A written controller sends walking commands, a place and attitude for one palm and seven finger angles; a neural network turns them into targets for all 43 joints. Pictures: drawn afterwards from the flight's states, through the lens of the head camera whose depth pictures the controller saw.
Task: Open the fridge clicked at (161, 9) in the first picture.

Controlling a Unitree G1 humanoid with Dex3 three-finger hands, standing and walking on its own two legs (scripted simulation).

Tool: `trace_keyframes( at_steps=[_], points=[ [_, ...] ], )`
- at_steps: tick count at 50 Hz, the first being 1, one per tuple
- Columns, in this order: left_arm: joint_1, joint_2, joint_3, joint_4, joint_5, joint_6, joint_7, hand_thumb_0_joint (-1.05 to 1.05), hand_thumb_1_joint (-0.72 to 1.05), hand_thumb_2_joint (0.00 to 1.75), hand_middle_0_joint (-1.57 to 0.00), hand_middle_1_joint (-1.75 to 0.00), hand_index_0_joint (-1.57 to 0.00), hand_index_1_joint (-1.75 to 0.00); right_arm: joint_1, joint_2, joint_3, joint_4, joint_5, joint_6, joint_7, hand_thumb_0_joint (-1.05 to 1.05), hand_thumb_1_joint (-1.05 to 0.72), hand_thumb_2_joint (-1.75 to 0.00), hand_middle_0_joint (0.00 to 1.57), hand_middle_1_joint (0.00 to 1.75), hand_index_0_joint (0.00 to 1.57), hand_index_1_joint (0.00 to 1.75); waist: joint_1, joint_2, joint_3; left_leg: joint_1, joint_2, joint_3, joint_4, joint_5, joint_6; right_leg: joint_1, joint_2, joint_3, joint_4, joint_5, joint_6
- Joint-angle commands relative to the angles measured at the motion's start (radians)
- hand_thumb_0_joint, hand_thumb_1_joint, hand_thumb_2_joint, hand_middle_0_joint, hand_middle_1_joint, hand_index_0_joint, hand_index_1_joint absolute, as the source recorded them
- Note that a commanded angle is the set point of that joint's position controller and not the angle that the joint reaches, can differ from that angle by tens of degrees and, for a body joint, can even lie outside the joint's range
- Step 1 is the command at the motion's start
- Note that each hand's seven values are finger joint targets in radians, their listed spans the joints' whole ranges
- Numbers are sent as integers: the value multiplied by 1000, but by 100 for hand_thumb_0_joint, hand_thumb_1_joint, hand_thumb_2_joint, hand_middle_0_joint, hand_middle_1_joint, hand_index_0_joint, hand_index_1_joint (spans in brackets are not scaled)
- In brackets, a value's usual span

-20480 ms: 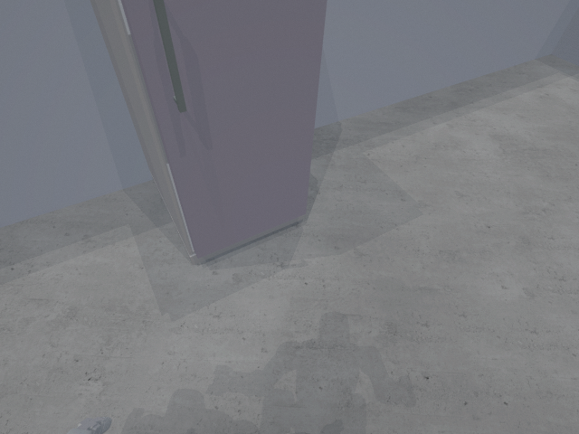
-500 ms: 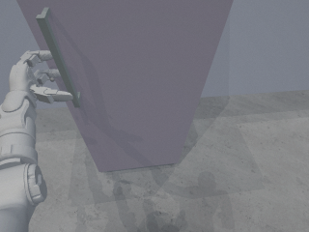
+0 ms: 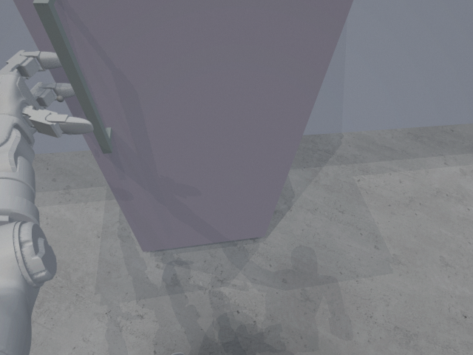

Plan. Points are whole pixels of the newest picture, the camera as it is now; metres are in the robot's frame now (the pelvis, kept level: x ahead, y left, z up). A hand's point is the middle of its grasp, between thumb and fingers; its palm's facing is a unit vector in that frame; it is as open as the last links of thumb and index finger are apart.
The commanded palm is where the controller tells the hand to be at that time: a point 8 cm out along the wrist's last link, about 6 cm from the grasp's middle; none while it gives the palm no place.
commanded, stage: slide the fingers in behind the handle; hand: left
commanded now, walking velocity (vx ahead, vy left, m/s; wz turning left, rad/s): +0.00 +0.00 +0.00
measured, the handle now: (84, 85) +0.53 +0.24 +0.15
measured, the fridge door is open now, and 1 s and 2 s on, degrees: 0 0 0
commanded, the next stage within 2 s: grip the handle and tug to test in 1.74 s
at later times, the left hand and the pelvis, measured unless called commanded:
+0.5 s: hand (71, 107) +0.47 +0.24 +0.15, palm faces +0.14 -0.99 +0.02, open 13.9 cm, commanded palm +0.44 +0.29 +0.16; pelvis +0.00 +0.01 +0.00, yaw +0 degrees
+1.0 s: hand (87, 106) +0.47 +0.22 +0.16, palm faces +0.15 -0.99 +0.02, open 13.9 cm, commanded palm +0.44 +0.27 +0.16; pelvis +0.00 +0.00 +0.00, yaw +0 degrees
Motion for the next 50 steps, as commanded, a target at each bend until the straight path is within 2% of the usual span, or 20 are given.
trace_keyframes(
  at_steps=[1,4,6,7,15,17,18,19,21,23,27,31,32,34,37,38,42,44,46,50],
  points=[
    [-447,289,38,-210,-14,-64,8,0,-50,30,-30,-120,-30,-120,94,-181,-67,-82,-2,-26,-13,0,-90,-90,20,30,20,30,2,123,-331,320,-19,-64,-65,231,6,1,34,26,-71,243,-19],
    [-427,261,21,-222,-21,-58,6,0,-50,30,-30,-120,-30,-120,89,-177,-66,-91,0,-25,-12,0,-90,-90,20,30,20,30,6,127,-330,323,-17,-65,-69,229,4,-3,37,23,-72,236,-18],
    [-413,302,52,-197,-24,-52,6,0,-50,30,-30,-120,-30,-120,96,-184,-65,-88,1,-21,-14,0,-90,-90,20,30,20,30,7,81,-305,286,-17,-63,-70,203,10,9,36,26,-77,225,-18],
    [-437,297,40,-230,-20,-56,5,0,-50,30,-30,-120,-30,-120,87,-181,-65,-94,0,-23,-14,0,-90,-90,20,30,20,30,5,110,-326,299,-17,-63,-73,205,8,7,34,27,-73,227,-16],
    [-386,186,-8,-359,-52,-45,25,0,-50,30,-30,-120,-30,-120,58,-167,-70,-105,8,-35,-10,0,-90,-90,20,30,20,30,14,139,-335,369,-11,-70,-82,235,0,-1,45,13,-78,222,-21],
    [-397,200,2,-419,-47,-49,43,0,-50,30,-30,-120,-30,-120,50,-166,-70,-106,8,-40,-9,0,-90,-90,20,30,20,30,24,176,-363,403,-9,-80,-84,260,-5,0,45,9,-72,225,-25],
    [-381,145,-27,-437,-50,-45,51,0,-50,30,-30,-120,-30,-120,47,-159,-72,-109,8,-44,-7,0,-90,-90,20,30,20,30,21,164,-372,427,-8,-82,-83,278,-6,-4,48,6,-73,229,-25],
    [-346,141,-15,-410,-54,-35,59,0,-50,30,-30,-120,-30,-120,44,-159,-71,-103,8,-47,-7,0,-90,-90,20,30,20,30,27,143,-346,414,-7,-80,-84,280,-6,-1,48,5,-75,232,-25],
    [-327,209,41,-376,-50,-23,74,0,-50,30,-30,-120,-30,-120,45,-169,-68,-96,7,-42,-9,0,-90,-90,20,30,20,30,36,100,-312,361,-13,-68,-86,255,1,25,45,9,-80,237,-25],
    [-376,154,-14,-382,-37,-19,79,0,-50,30,-30,-120,-30,-120,30,-156,-65,-101,9,-45,-9,0,-90,-90,20,30,20,30,20,99,-294,353,-15,-65,-92,240,1,24,41,11,-79,241,-22],
    [-369,192,16,-406,-32,-34,82,0,-50,30,-30,-120,-30,-120,31,-159,-66,-104,6,-46,-8,0,-90,-90,20,30,20,30,29,93,-352,381,-18,-59,-79,306,2,61,38,18,-72,309,-22],
    [-372,126,-35,-363,-42,-29,65,0,-50,30,-30,-120,-30,-120,23,-154,-63,-102,11,-45,-7,0,-90,-90,20,30,20,30,16,82,-292,352,-23,-52,-78,269,4,51,37,18,-78,294,-21],
    [-400,158,-16,-381,-40,-33,66,0,-50,30,-30,-120,-30,-120,21,-157,-65,-100,9,-46,-9,0,-90,-90,20,30,20,30,20,96,-321,363,-21,-57,-80,271,2,55,34,21,-77,297,-21],
    [-386,86,-59,-390,-46,-30,68,0,-50,30,-30,-120,-30,-120,13,-147,-66,-103,11,-50,-8,0,-90,-90,20,30,20,30,16,115,-328,399,-20,-61,-79,286,-1,34,37,15,-78,288,-22],
    [-385,116,-33,-404,-51,-29,77,0,-50,30,-30,-120,-30,-120,16,-153,-67,-99,9,-49,-7,0,-90,-90,20,30,20,30,27,101,-354,395,-22,-61,-76,307,1,60,33,18,-75,316,-22],
    [-382,69,-67,-403,-51,-23,77,0,-50,30,-30,-120,-30,-120,11,-146,-66,-99,11,-50,-4,0,-90,-90,20,30,20,30,24,114,-342,401,-23,-60,-76,322,-1,58,35,16,-74,326,-23],
    [-362,101,-31,-398,-47,-14,99,0,-50,30,-30,-120,-30,-120,12,-150,-67,-96,9,-46,-3,0,-90,-90,20,30,20,30,32,64,-329,369,-25,-57,-81,303,4,78,35,17,-80,326,-20],
    [-359,77,-45,-411,-43,-16,107,0,-50,30,-30,-120,-30,-120,2,-143,-67,-101,9,-47,-1,0,-90,-90,20,30,20,30,34,80,-325,372,-27,-53,-85,296,3,81,36,17,-79,322,-22],
    [-347,128,-4,-396,-37,-23,118,0,-50,30,-30,-120,-30,-120,7,-149,-65,-95,6,-44,-3,0,-90,-90,20,30,20,30,42,67,-315,344,-29,-47,-85,269,6,95,34,22,-83,309,-23],
    [-378,119,-15,-413,-27,-43,122,0,-50,30,-30,-120,-30,-120,6,-143,-68,-93,5,-47,-2,0,-90,-90,20,30,20,30,36,81,-344,362,-31,-43,-85,271,6,102,33,30,-83,325,-21]
  ],
)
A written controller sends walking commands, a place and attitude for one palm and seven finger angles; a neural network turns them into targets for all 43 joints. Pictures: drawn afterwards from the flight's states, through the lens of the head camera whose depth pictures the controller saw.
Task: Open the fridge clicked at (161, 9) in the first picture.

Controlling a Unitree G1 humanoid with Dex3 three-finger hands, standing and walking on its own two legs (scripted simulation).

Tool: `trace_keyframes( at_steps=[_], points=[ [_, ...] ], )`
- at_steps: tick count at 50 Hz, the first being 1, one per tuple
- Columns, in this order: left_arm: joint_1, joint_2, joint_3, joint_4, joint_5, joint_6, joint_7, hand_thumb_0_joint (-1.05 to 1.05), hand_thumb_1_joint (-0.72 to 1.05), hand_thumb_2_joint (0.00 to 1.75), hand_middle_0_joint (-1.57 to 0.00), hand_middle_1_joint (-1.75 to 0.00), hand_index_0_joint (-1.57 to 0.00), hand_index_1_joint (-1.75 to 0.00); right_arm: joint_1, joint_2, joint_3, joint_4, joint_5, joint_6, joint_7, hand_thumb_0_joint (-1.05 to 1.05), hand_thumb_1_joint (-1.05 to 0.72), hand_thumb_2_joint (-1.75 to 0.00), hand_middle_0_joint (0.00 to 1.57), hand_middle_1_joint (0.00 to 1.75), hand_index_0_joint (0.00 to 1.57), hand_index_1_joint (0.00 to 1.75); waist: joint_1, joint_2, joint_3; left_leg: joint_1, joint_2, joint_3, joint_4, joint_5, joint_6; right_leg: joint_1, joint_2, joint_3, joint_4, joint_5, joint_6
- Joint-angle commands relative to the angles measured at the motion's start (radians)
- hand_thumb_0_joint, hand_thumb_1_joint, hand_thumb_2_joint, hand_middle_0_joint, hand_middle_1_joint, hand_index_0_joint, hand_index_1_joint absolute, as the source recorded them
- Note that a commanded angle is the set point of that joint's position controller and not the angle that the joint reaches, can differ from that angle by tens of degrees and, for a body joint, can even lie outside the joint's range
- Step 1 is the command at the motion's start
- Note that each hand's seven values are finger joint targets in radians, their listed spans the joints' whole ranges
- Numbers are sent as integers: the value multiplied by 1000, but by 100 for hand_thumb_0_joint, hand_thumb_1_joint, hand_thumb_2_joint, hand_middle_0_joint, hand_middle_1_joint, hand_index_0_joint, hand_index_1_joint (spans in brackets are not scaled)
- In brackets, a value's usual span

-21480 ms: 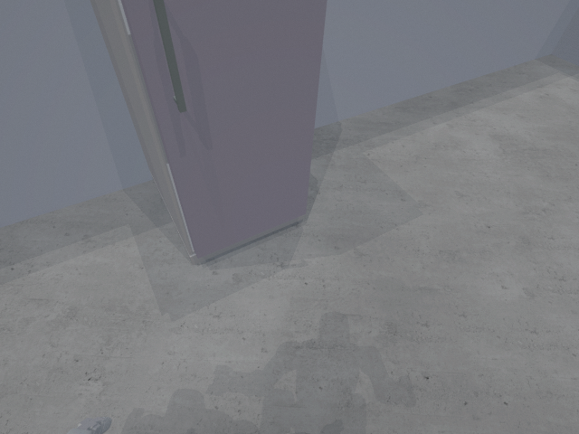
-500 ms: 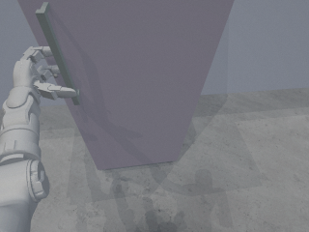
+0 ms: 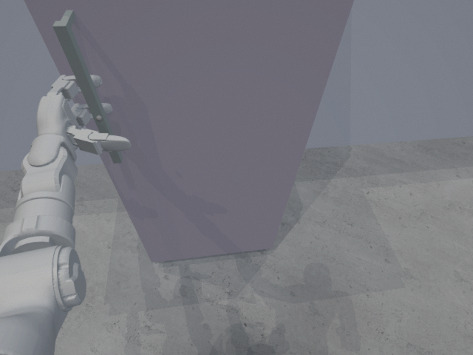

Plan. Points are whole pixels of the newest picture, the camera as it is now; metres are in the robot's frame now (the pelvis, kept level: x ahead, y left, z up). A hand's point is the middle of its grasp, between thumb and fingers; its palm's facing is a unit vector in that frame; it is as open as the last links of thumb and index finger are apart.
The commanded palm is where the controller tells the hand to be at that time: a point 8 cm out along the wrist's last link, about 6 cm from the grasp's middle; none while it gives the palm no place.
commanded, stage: slide the fingers in behind the handle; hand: left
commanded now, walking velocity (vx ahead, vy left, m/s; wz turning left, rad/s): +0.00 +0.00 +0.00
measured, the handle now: (97, 99) +0.52 +0.24 +0.15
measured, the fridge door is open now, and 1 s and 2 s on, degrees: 0 0 0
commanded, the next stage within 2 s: grip the handle and tug to test in 0.74 s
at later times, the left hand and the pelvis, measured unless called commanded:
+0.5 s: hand (108, 117) +0.46 +0.21 +0.16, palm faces +0.16 -0.99 -0.01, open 14.1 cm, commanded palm +0.43 +0.24 +0.15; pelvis +0.00 +0.00 +0.00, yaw +0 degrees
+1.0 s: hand (108, 117) +0.47 +0.21 +0.16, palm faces +0.17 -0.99 -0.01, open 13.5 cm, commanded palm +0.44 +0.24 +0.15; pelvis +0.00 +0.00 +0.00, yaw +1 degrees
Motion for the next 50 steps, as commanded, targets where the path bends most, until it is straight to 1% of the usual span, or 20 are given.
trace_keyframes(
  at_steps=[1,4,6,9,11,12,14,18,25,28,30,31,33,36,39,41,42,44,46,50],
  points=[
    [-482,278,40,-258,-6,-95,4,0,-50,30,-30,-120,-30,-120,57,-162,-65,-91,-2,-33,-12,0,-90,-90,20,30,20,30,10,70,-354,297,-27,-50,-58,282,10,43,36,21,-64,331,-18],
    [-480,220,5,-243,-17,-88,3,0,-50,30,-30,-120,-30,-120,47,-155,-65,-85,2,-37,-11,0,-90,-90,20,30,20,30,-4,73,-318,297,-25,-47,-61,265,11,17,37,20,-73,318,-16],
    [-440,247,35,-216,-20,-76,5,0,-50,30,-30,-120,-30,-120,52,-163,-66,-84,2,-34,-12,0,-90,-90,20,30,20,30,9,37,-311,271,-29,-42,-63,255,15,39,36,23,-78,323,-15],
    [-516,204,-12,-211,-12,-66,11,0,-50,30,-30,-120,-30,-120,45,-156,-62,-80,4,-35,-13,0,-90,-90,20,30,20,30,-12,43,-273,261,-28,-46,-74,212,14,9,34,22,-87,282,-13],
    [-517,231,13,-225,-5,-77,27,0,-50,30,-30,-120,-30,-120,54,-159,-64,-77,-1,-37,-13,0,-90,-90,20,30,20,30,-2,47,-304,277,-28,-50,-71,230,13,21,35,21,-81,288,-16],
    [-521,215,0,-228,-4,-82,31,0,-50,30,-30,-120,-30,-120,48,-155,-63,-79,-1,-39,-11,0,-90,-90,20,30,20,30,-3,78,-309,286,-29,-49,-72,224,12,9,34,23,-83,279,-16],
    [-522,185,-14,-226,-3,-93,39,0,-50,30,-30,-120,-30,-120,52,-151,-65,-74,-3,-42,-8,0,-90,-90,20,30,20,30,-8,46,-312,291,-27,-51,-69,234,11,9,36,19,-79,286,-16],
    [-548,154,-43,-254,-2,-108,41,0,-50,30,-30,-120,-30,-120,49,-150,-68,-70,-3,-49,-6,0,-90,-90,20,30,20,30,-15,64,-338,325,-26,-53,-66,251,10,2,38,18,-76,296,-14],
    [-524,145,-45,-266,-5,-109,46,0,-50,30,-30,-120,-30,-120,44,-151,-69,-65,-1,-56,-5,0,-90,-90,20,30,20,30,-3,83,-343,348,-23,-60,-70,275,4,-1,41,11,-73,298,-20],
    [-547,132,-59,-238,-8,-101,47,0,-50,30,-30,-120,-30,-120,43,-153,-67,-55,0,-56,-8,0,-90,-90,20,30,20,30,-20,40,-302,322,-23,-59,-72,249,8,-9,39,12,-81,290,-16],
    [-572,121,-69,-233,-6,-100,48,0,-50,30,-30,-120,-30,-120,45,-152,-66,-52,-1,-58,-6,0,-90,-90,20,30,20,30,-21,51,-299,324,-25,-63,-75,239,7,-17,39,10,-81,277,-17],
    [-555,161,-35,-232,-3,-102,52,0,-50,30,-30,-120,-30,-120,49,-157,-69,-51,-3,-57,-8,0,-90,-90,20,30,20,30,-10,49,-319,326,-25,-62,-70,247,8,-5,39,12,-78,282,-19],
    [-574,100,-84,-221,-3,-99,50,0,-50,30,-30,-120,-30,-120,44,-147,-65,-49,-1,-59,-7,0,-90,-90,20,30,20,30,-22,70,-301,333,-26,-63,-71,248,5,-28,37,10,-79,277,-17],
    [-580,148,-47,-220,1,-108,54,0,-50,30,-30,-120,-30,-120,54,-155,-67,-45,-6,-59,-7,0,-90,-90,20,30,20,30,-13,58,-325,331,-27,-65,-67,255,6,-11,36,11,-75,284,-19],
    [-596,88,-97,-209,-1,-106,48,0,-50,30,-30,-120,-30,-120,46,-148,-63,-48,-3,-61,-4,0,-90,-90,20,30,20,30,-29,66,-307,338,-27,-67,-68,255,4,-34,36,9,-75,281,-17],
    [-595,135,-61,-214,2,-114,52,0,-50,30,-30,-120,-30,-120,57,-155,-66,-43,-6,-60,-6,0,-90,-90,20,30,20,30,-18,55,-329,341,-27,-71,-64,271,4,-17,37,8,-70,291,-20],
    [-580,113,-74,-216,-1,-112,51,0,-50,30,-30,-120,-30,-120,48,-151,-67,-49,-5,-61,-4,0,-90,-90,20,30,20,30,-15,74,-340,348,-28,-68,-62,281,3,-16,35,10,-68,303,-19],
    [-582,90,-93,-213,-3,-110,49,0,-41,34,-31,-121,-31,-121,46,-149,-65,-49,-3,-60,-2,0,-90,-90,20,30,20,30,-23,60,-328,349,-25,-69,-63,275,3,-28,37,7,-70,294,-17],
    [-566,136,-56,-215,-2,-114,50,0,-31,38,-32,-123,-32,-123,52,-156,-66,-49,-5,-59,-3,0,-90,-90,20,30,20,30,-8,59,-336,339,-26,-71,-64,272,2,-12,38,7,-68,289,-21],
    [-586,112,-74,-197,-4,-110,50,0,-13,46,-34,-125,-34,-125,48,-153,-64,-46,-3,-60,-4,0,-90,-90,20,30,20,30,-20,45,-309,324,-27,-71,-66,248,4,-27,37,9,-73,278,-19]
  ],
)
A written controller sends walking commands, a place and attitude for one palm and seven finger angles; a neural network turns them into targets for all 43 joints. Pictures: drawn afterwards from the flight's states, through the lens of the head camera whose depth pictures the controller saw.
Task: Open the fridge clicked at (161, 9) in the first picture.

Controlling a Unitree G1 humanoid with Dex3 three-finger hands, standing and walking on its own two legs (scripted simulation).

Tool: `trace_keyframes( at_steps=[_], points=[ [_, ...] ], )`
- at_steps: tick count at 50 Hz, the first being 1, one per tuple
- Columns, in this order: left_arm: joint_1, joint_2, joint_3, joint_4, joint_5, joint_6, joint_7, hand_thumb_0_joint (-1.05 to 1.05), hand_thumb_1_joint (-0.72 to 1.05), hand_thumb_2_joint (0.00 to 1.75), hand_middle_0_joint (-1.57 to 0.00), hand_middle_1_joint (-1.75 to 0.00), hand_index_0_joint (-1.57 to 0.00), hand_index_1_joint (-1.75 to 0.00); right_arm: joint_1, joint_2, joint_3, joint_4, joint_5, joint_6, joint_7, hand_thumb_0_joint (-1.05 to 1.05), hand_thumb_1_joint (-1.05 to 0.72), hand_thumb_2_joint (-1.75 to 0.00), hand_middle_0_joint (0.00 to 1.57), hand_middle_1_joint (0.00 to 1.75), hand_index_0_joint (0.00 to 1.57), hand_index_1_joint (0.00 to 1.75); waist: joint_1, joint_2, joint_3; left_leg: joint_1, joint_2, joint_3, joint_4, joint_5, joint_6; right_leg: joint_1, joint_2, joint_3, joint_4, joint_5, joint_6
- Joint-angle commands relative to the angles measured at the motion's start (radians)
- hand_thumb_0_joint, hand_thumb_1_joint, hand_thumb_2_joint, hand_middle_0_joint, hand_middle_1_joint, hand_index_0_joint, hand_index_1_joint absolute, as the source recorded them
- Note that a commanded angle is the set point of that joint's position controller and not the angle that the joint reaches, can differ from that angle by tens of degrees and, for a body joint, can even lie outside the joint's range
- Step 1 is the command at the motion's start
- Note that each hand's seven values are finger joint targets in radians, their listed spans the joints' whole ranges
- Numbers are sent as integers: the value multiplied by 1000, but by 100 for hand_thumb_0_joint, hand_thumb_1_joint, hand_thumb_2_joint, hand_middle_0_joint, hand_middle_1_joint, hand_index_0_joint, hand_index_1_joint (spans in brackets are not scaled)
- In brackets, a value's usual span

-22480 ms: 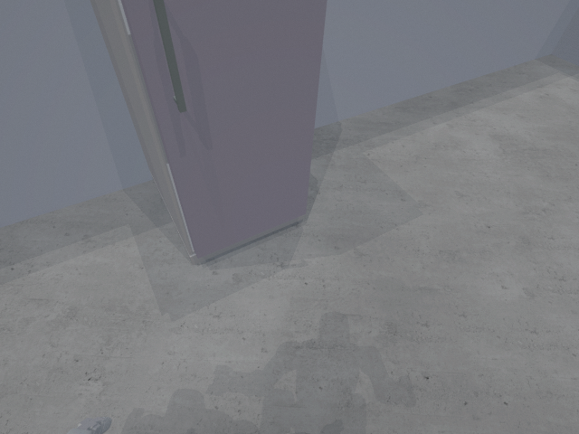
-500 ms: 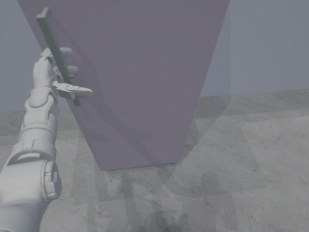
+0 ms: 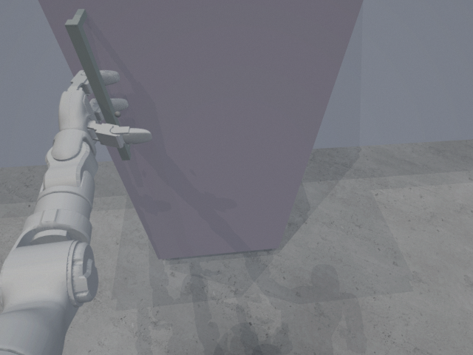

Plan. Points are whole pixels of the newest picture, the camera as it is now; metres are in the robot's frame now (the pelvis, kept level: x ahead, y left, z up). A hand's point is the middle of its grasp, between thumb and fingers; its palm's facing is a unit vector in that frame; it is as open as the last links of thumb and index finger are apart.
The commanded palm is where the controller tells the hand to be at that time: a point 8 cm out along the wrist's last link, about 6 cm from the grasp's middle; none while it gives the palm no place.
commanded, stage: grip the handle and tug to test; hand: left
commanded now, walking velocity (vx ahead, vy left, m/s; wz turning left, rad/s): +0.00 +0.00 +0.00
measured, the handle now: (107, 97) +0.53 +0.23 +0.15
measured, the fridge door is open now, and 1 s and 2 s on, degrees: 0 0 12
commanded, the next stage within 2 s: pull the door a little, standing still in 1.26 s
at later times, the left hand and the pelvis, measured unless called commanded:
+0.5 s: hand (116, 113) +0.47 +0.20 +0.16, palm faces +0.16 -0.99 -0.01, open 6.1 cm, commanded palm +0.44 +0.24 +0.15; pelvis +0.00 +0.00 +0.00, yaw +0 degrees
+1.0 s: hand (116, 113) +0.47 +0.20 +0.16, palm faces +0.15 -0.99 +0.00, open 5.4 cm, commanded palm +0.43 +0.24 +0.15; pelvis +0.01 +0.00 +0.00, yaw -1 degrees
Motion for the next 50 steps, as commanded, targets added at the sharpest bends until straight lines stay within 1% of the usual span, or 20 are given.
trace_keyframes(
  at_steps=[1,6,7,11,13,15,16,19,22,25,27,29,32,34,36,39,45,47,48,50],
  points=[
    [-552,170,-8,-223,-2,-77,-28,0,-8,48,-35,-126,-35,-126,61,-162,-57,-81,1,-31,-14,0,-90,-90,20,30,20,30,-43,31,-318,321,-17,-59,-59,235,8,-35,45,19,-76,272,-17],
    [-547,170,-6,-223,-1,-81,-30,0,15,58,-37,-129,-37,-129,64,-161,-59,-81,0,-32,-14,0,-90,-90,20,30,20,30,-35,70,-338,334,-18,-58,-55,247,5,-37,43,21,-71,277,-19],
    [-561,148,-25,-217,-4,-79,-32,0,20,60,-38,-130,-38,-130,63,-157,-57,-80,1,-33,-13,0,-90,-90,20,30,20,30,-45,60,-334,331,-18,-59,-55,234,5,-45,43,20,-74,269,-16],
    [-573,180,1,-206,-2,-85,-31,0,39,68,-40,-133,-40,-133,72,-164,-59,-75,-2,-35,-14,0,-90,-90,20,30,20,30,-43,38,-330,318,-19,-61,-56,223,8,-39,44,21,-75,263,-17],
    [-561,148,-24,-244,-2,-91,-33,0,48,72,-41,-134,-41,-134,67,-157,-60,-80,-1,-38,-11,0,-90,-90,20,30,20,30,-36,90,-367,356,-17,-62,-51,263,2,-41,45,18,-65,282,-20],
    [-550,123,-40,-245,-8,-86,-32,0,57,76,-42,-135,-42,-135,64,-156,-61,-79,0,-38,-9,0,-90,-90,20,30,20,30,-44,73,-350,358,-14,-63,-52,260,2,-54,48,15,-70,275,-17],
    [-548,139,-31,-231,-6,-86,-31,0,62,78,-42,-136,-42,-136,71,-161,-61,-75,0,-38,-10,0,-90,-90,20,30,20,30,-46,43,-335,342,-14,-66,-52,247,4,-50,48,14,-72,266,-17],
    [-507,171,3,-249,-11,-84,-30,0,76,84,-44,-138,-44,-138,67,-163,-63,-79,0,-38,-9,0,-90,-90,20,30,20,30,-23,55,-372,350,-16,-61,-53,277,3,-19,48,17,-68,301,-20],
    [-504,155,-14,-280,-14,-79,-38,0,90,90,-45,-140,-45,-140,60,-159,-62,-84,3,-35,-9,0,-90,-90,20,30,20,30,-27,63,-365,353,-17,-56,-52,301,5,-9,47,18,-69,326,-18],
    [-478,188,17,-278,-16,-71,-39,0,90,90,-45,-140,-45,-140,55,-162,-63,-84,4,-31,-11,0,-90,-90,20,30,20,30,-18,65,-344,340,-15,-52,-58,291,4,-4,48,18,-73,320,-20],
    [-473,152,-10,-293,-20,-68,-39,0,90,90,-45,-140,-45,-140,48,-157,-60,-90,5,-31,-10,0,-90,-90,20,30,20,30,-23,58,-342,348,-16,-53,-59,295,6,-7,49,15,-74,321,-18],
    [-446,192,27,-306,-21,-65,-38,0,90,90,-45,-140,-45,-140,52,-162,-64,-91,4,-28,-11,0,-90,-90,20,30,20,30,-11,50,-364,352,-16,-49,-55,334,7,19,49,18,-70,360,-20],
    [-405,177,21,-353,-26,-57,-40,0,90,90,-45,-140,-45,-140,46,-158,-65,-100,4,-24,-8,0,-90,-90,20,30,20,30,1,73,-394,380,-13,-49,-53,402,3,40,49,18,-67,401,-19],
    [-391,198,42,-341,-28,-46,-40,0,90,90,-45,-140,-45,-140,41,-160,-65,-100,6,-17,-11,0,-90,-90,20,30,20,30,-2,33,-362,351,-16,-39,-55,379,9,51,49,20,-73,412,-16],
    [-391,212,49,-354,-27,-43,-42,0,90,90,-45,-140,-45,-140,34,-161,-63,-107,8,-12,-14,0,-90,-90,20,30,20,30,2,39,-342,338,-18,-35,-60,363,10,60,47,21,-77,403,-18],
    [-370,179,28,-364,-29,-31,-44,0,90,90,-45,-140,-45,-140,25,-153,-62,-115,10,-8,-15,0,-90,-90,20,30,20,30,5,60,-349,352,-16,-33,-63,389,7,61,46,20,-75,417,-18],
    [-350,192,48,-331,-26,-10,-40,0,90,90,-45,-140,-45,-140,27,-156,-63,-115,9,4,-18,0,-90,-90,20,30,20,30,3,22,-334,338,-16,-34,-65,373,8,60,44,20,-79,410,-17],
    [-326,155,18,-398,-26,-14,-41,0,90,90,-45,-140,-45,-140,17,-149,-65,-129,10,5,-15,0,-90,-90,20,30,20,30,16,84,-387,392,-13,-37,-61,445,3,70,42,20,-72,433,-18],
    [-309,129,5,-412,-32,-8,-40,0,90,90,-45,-140,-45,-140,16,-146,-65,-130,10,3,-12,0,-90,-90,20,30,20,30,16,83,-385,408,-10,-40,-58,479,1,65,45,15,-72,442,-17],
    [-273,156,29,-417,-35,4,-38,0,90,90,-45,-140,-45,-140,12,-151,-67,-132,10,8,-11,0,-90,-90,20,30,20,30,21,48,-377,387,-11,-34,-61,452,4,79,47,17,-77,445,-16]
  ],
)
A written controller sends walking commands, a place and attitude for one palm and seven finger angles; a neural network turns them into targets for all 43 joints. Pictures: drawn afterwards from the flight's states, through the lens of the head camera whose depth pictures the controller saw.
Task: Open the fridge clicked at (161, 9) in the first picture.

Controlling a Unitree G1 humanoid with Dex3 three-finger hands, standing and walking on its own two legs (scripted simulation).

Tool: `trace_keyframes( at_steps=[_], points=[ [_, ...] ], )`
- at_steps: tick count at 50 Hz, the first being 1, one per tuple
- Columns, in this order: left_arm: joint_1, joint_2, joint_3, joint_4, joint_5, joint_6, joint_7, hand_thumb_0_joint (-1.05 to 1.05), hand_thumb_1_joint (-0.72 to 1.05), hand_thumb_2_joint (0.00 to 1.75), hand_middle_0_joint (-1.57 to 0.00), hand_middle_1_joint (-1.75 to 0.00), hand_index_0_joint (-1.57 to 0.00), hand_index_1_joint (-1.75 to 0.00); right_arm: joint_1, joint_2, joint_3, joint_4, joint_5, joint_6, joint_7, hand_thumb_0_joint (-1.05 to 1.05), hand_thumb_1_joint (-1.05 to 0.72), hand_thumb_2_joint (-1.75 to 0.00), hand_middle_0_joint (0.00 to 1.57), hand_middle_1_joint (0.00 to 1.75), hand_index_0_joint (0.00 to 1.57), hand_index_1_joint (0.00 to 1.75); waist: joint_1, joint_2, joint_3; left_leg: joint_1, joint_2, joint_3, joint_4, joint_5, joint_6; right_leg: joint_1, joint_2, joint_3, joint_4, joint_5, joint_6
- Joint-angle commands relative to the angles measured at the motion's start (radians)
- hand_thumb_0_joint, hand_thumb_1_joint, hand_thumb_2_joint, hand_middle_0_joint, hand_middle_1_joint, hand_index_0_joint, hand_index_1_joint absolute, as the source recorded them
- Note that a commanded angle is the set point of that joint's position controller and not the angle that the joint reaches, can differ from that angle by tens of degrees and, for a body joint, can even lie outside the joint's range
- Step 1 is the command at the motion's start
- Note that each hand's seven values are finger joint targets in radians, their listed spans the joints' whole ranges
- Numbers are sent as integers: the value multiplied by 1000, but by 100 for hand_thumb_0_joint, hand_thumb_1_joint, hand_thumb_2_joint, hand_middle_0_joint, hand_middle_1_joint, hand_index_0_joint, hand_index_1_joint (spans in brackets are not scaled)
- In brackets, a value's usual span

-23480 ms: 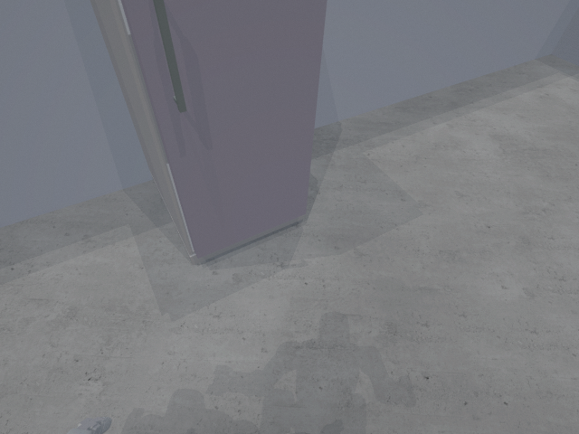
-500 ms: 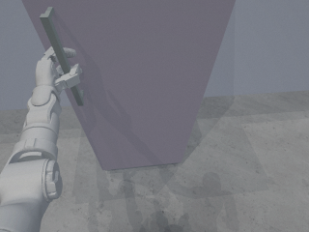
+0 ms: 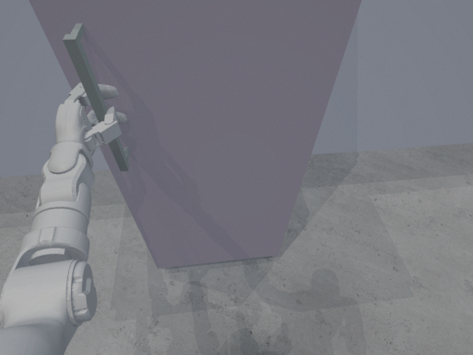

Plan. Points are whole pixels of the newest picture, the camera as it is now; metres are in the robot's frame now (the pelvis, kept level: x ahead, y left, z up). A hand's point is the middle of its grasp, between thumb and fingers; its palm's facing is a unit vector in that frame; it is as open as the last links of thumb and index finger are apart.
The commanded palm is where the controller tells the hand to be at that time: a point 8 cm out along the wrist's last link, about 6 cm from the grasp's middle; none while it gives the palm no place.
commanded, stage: grip the handle and tug to test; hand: left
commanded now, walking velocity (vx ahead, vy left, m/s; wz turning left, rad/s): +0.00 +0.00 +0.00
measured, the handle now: (105, 109) +0.51 +0.24 +0.14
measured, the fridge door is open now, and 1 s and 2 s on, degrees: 0 12 61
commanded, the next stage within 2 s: pull the door a little, standing still in 0.26 s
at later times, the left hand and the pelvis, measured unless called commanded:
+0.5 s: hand (114, 126) +0.45 +0.21 +0.15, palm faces +0.15 -0.99 +0.00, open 5.5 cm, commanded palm +0.40 +0.26 +0.15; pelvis +0.02 +0.00 +0.01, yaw -1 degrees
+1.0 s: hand (117, 168) +0.36 +0.18 +0.15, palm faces +0.10 -0.99 -0.05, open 6.2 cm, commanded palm +0.32 +0.23 +0.14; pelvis +0.06 +0.00 +0.02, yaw -6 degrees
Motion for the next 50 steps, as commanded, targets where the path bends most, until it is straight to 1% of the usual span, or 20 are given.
trace_keyframes(
  at_steps=[1,5,7,10,11,13,16,18,19,20,21,23,28,30,39,45,47,48,49,50],
  points=[
    [-366,200,29,-274,-15,-62,-32,0,90,90,-45,-140,-45,-140,31,-157,-61,-105,0,-26,-12,0,-90,-90,20,30,20,30,19,29,-358,320,-15,-52,-31,460,5,53,43,-3,-39,452,-22],
    [-286,165,13,-330,-22,-39,-38,0,90,90,-45,-140,-45,-140,10,-149,-61,-126,6,-19,-11,0,-90,-90,20,30,20,30,34,35,-353,322,-12,-44,-43,489,4,80,43,-4,-41,477,-21],
    [-270,133,-16,-360,-22,-23,-34,0,90,90,-45,-140,-45,-140,1,-145,-59,-132,10,-15,-11,0,-90,-90,20,30,20,30,34,73,-334,338,-7,-49,-46,520,1,67,40,-5,-45,467,-21],
    [-215,105,-23,-422,-27,-2,-23,0,90,90,-45,-140,-45,-140,-3,-142,-66,-138,7,-14,-8,0,-90,-90,20,30,20,30,43,67,-369,382,-3,-50,-46,573,-3,76,43,-8,-50,486,-20],
    [-190,128,-8,-443,-23,3,-20,0,90,90,-45,-140,-45,-140,-5,-145,-67,-138,8,-12,-8,0,-90,-90,20,30,20,30,51,70,-374,381,-2,-48,-46,597,-4,98,43,-6,-51,502,-22],
    [-158,79,-38,-475,-30,21,-20,0,90,90,-45,-140,-45,-140,-13,-138,-67,-141,10,-11,-7,0,-90,-90,20,30,20,30,48,55,-360,396,1,-48,-49,635,-4,99,43,-10,-56,527,-18],
    [-148,113,-15,-511,-29,45,-17,0,90,90,-45,-140,-45,-140,-16,-145,-67,-140,8,-4,-11,0,-90,-90,20,30,20,30,52,39,-354,393,1,-45,-55,661,-4,125,41,-7,-61,558,-18],
    [-130,95,-24,-517,-28,64,-16,0,90,90,-45,-140,-45,-140,-27,-136,-65,-141,10,1,-13,0,-90,-90,20,30,20,30,53,62,-336,397,2,-43,-60,669,-7,120,40,-7,-66,556,-18],
    [-231,107,-29,-514,-26,65,-11,0,90,90,-45,-140,-45,-140,-22,-140,-63,-127,10,4,-17,0,-90,-90,20,30,20,30,25,49,-316,398,3,-47,-60,648,-8,96,39,-9,-71,548,-16],
    [-269,155,11,-475,-19,70,-6,0,90,90,-45,-140,-45,-140,-13,-146,-65,-116,4,7,-22,0,-90,-90,20,30,20,30,24,40,-307,380,-1,-45,-60,604,-4,88,39,-4,-75,534,-16],
    [-276,251,81,-432,-7,70,1,0,90,90,-45,-140,-45,-140,-1,-157,-63,-104,0,15,-29,0,-90,-90,20,30,20,30,31,19,-294,353,-4,-44,-65,570,-1,100,37,0,-76,525,-20],
    [-234,162,29,-438,-11,68,-14,0,90,90,-45,-140,-45,-140,-12,-139,-59,-123,1,15,-27,0,-90,-90,20,30,20,30,37,46,-320,370,-8,-40,-62,624,-1,114,33,-2,-68,555,-19],
    [-118,152,35,-498,-29,63,-28,0,90,90,-45,-140,-45,-140,-28,-135,-62,-149,4,22,-19,0,-90,-90,20,30,20,30,65,46,-377,401,-4,-39,-61,701,-8,165,33,-4,-60,605,-19],
    [-58,138,30,-529,-38,64,-35,0,90,90,-45,-140,-45,-140,-39,-134,-61,-164,6,22,-16,0,-90,-90,20,30,20,30,76,25,-378,399,-3,-34,-68,708,-5,188,33,-2,-64,629,-17],
    [289,94,36,-838,-67,86,-33,0,90,90,-45,-140,-45,-140,-113,-115,-63,-224,18,10,-4,0,-90,-90,20,30,20,30,127,65,-364,432,7,-11,-108,782,-10,279,32,-7,-82,690,-18],
    [700,0,14,-1174,-96,137,-5,0,90,90,-45,-140,-45,-140,-201,-86,-53,-266,19,-24,2,0,-90,-90,20,30,20,30,158,59,-293,444,8,5,-143,785,-19,316,26,-33,-102,706,-16],
    [871,-48,-25,-1290,-100,164,7,0,90,90,-45,-140,-45,-140,-232,-76,-42,-283,19,-30,8,0,-90,-90,20,30,20,30,165,53,-229,423,7,10,-158,751,-17,311,21,-43,-112,689,-16],
    [848,13,20,-1437,-96,165,20,0,90,90,-45,-140,-45,-140,-252,-77,-39,-291,18,-36,7,0,-90,-90,20,30,20,30,168,79,-255,437,7,8,-159,760,-19,324,18,-43,-111,690,-20],
    [476,235,72,-1327,40,78,110,0,90,90,-45,-140,-45,-140,-213,-134,-27,-262,-15,-18,-24,0,-90,-90,20,30,20,30,60,2,-94,383,37,38,-98,592,14,165,-49,47,-167,730,-3],
    [634,81,-1,-1182,50,64,137,0,90,90,-45,-140,-45,-140,-198,-107,-35,-235,-34,-7,-37,0,-90,-90,20,30,20,30,55,-68,-113,373,27,20,-73,535,14,160,-83,24,-164,750,-2]
  ],
)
